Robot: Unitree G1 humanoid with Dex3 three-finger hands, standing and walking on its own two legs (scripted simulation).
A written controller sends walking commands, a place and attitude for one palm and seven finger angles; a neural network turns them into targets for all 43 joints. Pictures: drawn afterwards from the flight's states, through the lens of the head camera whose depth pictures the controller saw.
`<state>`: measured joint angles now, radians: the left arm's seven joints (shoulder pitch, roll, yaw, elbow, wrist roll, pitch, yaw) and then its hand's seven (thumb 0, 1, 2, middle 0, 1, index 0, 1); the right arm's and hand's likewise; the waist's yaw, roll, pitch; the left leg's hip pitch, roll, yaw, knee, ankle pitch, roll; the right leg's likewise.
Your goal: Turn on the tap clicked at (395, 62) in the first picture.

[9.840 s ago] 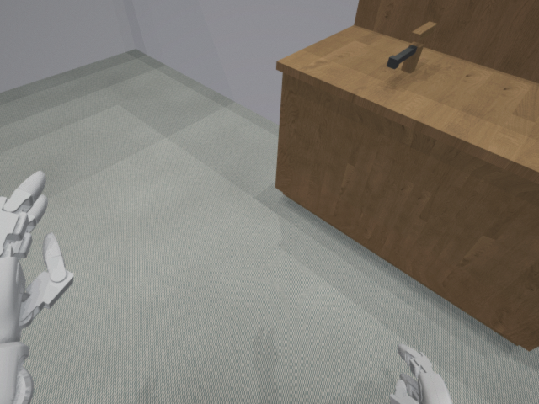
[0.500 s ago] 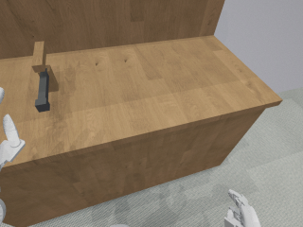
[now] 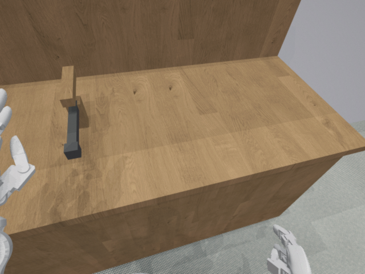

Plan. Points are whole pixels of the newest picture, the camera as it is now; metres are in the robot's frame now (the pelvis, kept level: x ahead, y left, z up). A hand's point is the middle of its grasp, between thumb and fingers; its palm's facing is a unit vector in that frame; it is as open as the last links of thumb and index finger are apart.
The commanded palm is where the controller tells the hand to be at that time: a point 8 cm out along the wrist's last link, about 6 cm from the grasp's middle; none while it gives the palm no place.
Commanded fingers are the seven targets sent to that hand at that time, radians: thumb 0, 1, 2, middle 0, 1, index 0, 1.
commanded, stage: come to a stop and stand still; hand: left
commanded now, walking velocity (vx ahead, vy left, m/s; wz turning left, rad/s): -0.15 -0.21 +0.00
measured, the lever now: (72, 150) +0.34 +0.28 +0.07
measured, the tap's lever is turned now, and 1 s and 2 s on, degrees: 0 0 0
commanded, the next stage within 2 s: look again from close up in 1.36 s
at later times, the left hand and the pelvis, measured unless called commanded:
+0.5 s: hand (29, 154) +0.24 +0.26 +0.19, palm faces +0.43 -0.82 -0.37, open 7.4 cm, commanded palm +0.18 +0.29 +0.19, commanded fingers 0.00 0.90 0.90 -0.20 -0.30 -0.20 -0.30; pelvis +0.02 +0.01 +0.02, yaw +1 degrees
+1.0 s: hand (11, 160) +0.23 +0.29 +0.18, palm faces +0.43 -0.84 -0.34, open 7.4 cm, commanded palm +0.17 +0.31 +0.19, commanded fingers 0.00 0.90 0.90 -0.20 -0.30 -0.20 -0.30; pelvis +0.01 +0.03 +0.02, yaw +1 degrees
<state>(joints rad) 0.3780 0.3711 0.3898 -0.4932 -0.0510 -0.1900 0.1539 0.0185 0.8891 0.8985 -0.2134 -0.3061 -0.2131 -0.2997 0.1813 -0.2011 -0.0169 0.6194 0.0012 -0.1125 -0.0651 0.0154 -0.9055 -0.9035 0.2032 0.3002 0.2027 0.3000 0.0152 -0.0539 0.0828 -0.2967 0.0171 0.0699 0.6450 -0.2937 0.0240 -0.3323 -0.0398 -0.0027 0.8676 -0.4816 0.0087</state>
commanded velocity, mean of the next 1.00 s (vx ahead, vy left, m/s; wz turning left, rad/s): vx -0.05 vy -0.03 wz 0.00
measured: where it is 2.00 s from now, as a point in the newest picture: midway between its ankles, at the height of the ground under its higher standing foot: outside the picture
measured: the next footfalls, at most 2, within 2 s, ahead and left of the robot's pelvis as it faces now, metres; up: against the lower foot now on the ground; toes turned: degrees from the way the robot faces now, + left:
right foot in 0.10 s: +0.09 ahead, -0.10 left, +0.00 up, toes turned -3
